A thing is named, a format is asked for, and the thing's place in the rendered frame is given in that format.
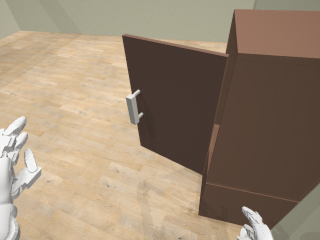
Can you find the right robot hand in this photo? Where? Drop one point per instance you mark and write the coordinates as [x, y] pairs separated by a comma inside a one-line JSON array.
[[260, 231]]

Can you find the cupboard door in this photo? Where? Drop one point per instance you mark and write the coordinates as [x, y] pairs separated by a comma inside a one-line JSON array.
[[180, 89]]

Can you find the left robot forearm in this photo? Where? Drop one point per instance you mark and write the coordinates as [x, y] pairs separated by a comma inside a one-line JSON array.
[[9, 227]]

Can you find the left robot hand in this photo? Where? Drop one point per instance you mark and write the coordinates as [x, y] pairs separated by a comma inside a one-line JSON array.
[[10, 145]]

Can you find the handle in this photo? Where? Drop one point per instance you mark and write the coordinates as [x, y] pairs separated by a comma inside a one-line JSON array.
[[132, 108]]

